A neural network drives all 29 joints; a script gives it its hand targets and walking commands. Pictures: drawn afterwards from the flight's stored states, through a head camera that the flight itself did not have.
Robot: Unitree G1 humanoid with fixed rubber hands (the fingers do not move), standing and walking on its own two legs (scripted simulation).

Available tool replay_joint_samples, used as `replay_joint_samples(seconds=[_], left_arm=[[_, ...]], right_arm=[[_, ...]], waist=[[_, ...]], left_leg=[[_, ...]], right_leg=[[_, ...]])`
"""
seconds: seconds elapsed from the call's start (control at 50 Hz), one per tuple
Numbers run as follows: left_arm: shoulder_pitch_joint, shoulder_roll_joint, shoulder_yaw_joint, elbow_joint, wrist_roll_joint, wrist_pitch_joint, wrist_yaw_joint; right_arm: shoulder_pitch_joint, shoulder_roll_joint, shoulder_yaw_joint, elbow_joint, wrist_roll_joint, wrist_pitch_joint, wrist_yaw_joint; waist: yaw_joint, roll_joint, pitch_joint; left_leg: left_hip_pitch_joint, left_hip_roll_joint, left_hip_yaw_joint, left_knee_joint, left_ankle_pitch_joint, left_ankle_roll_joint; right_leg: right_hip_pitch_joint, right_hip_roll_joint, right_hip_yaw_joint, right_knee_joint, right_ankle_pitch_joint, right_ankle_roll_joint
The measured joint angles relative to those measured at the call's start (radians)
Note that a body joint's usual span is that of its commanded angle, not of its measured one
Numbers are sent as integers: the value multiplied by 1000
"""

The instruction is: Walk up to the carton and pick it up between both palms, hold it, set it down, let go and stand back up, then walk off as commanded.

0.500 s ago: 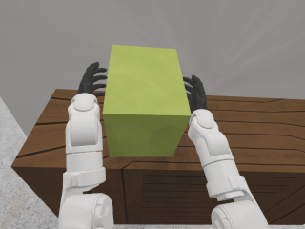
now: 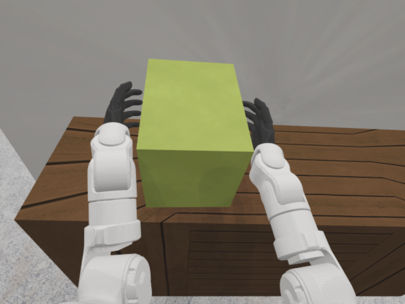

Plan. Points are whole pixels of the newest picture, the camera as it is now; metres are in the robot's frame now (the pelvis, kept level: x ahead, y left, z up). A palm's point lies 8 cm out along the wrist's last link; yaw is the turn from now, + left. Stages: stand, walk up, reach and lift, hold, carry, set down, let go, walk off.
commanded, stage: hold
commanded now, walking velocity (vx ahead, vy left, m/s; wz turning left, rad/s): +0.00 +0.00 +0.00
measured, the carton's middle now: (190, 134) +0.40 +0.01 +0.14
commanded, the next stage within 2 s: none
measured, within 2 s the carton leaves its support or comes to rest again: neither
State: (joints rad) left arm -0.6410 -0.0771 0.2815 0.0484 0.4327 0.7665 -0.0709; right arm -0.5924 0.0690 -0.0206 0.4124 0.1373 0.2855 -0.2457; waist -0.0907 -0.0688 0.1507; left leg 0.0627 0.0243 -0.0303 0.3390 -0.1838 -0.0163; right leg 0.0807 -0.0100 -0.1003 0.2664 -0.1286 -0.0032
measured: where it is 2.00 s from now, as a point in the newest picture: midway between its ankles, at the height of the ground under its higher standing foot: outside the picture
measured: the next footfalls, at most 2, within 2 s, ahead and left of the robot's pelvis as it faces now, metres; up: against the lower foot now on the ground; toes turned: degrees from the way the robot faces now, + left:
none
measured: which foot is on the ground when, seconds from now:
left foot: down 0.00-1.00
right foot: down 0.00-1.00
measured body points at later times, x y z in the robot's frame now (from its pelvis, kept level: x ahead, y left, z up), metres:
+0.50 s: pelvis +0.01 +0.00 +0.00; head -0.02 +0.03 +0.45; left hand +0.38 +0.14 +0.19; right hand +0.37 -0.13 +0.16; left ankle +0.02 +0.13 -0.75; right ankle +0.03 -0.11 -0.75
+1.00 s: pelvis +0.00 +0.00 +0.00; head -0.03 +0.03 +0.45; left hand +0.38 +0.14 +0.20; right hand +0.36 -0.12 +0.17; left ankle +0.02 +0.13 -0.75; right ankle +0.03 -0.11 -0.75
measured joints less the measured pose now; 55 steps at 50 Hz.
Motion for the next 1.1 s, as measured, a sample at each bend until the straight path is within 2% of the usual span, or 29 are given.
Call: replay_joint_samples(seconds=[0.22, 0.34, 0.86, 1.1], left_arm=[[-9, 6, -4, 5, -2, 3, 0], [22, 3, -9, -31, -3, 3, 0], [40, -2, -13, -52, -3, 16, 0], [0, -3, 1, 1, 1, 8, -1]], right_arm=[[-3, 8, -10, 6, -14, -7, 3], [6, -10, 22, -17, 14, -1, -7], [20, -8, 29, -27, 18, 5, -8], [3, 7, -10, 5, -10, -3, 3]], waist=[[-1, -1, 0], [-5, 2, -1], [-3, -4, -1], [0, -2, -12]], left_leg=[[-7, -1, -5, 1, -1, 0], [2, 2, -3, 1, -7, -1], [14, 0, 3, 6, -14, 2], [2, -2, 3, 1, -4, 3]], right_leg=[[-7, -2, -5, 6, -6, 0], [7, 3, -3, -8, -3, 0], [18, 0, 3, -4, -7, 4], [0, -3, 3, 5, -6, 2]])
